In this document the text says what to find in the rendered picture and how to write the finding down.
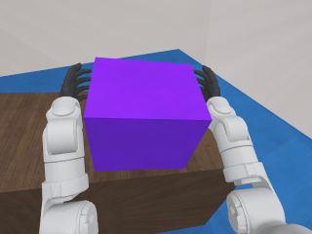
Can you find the robot right upper arm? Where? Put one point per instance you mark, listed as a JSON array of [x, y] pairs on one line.
[[256, 210]]

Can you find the carton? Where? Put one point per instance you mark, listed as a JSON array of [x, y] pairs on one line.
[[144, 115]]

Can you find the robot right hand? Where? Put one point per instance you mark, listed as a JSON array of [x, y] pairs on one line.
[[210, 87]]

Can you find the robot left upper arm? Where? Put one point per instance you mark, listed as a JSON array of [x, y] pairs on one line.
[[79, 217]]

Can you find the left robot forearm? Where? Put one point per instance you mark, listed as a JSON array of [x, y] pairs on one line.
[[63, 154]]

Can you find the pedestal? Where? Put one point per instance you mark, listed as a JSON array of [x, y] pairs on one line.
[[127, 201]]

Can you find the robot left hand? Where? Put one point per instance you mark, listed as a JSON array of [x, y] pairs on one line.
[[70, 88]]

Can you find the right robot forearm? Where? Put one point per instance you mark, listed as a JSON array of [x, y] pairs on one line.
[[235, 146]]

